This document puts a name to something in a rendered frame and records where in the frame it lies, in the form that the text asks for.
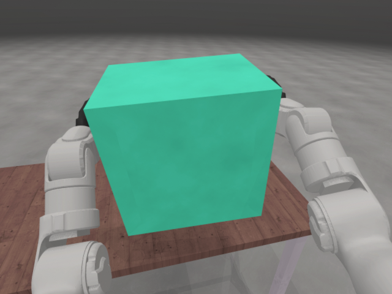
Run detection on robot right upper arm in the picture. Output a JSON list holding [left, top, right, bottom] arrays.
[[307, 187, 392, 294]]

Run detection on carton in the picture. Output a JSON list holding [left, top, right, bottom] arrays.
[[83, 53, 282, 236]]

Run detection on table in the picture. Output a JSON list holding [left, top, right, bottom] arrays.
[[0, 158, 312, 294]]

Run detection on robot left hand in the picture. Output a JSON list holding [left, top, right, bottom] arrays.
[[76, 99, 89, 127]]

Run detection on robot right forearm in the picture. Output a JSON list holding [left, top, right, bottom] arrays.
[[275, 98, 391, 238]]

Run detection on robot left forearm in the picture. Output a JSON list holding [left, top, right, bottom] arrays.
[[31, 126, 100, 294]]

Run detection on robot left upper arm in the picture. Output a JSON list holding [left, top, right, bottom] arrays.
[[33, 241, 112, 294]]

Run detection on robot right hand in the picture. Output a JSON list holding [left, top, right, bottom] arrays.
[[267, 75, 286, 98]]

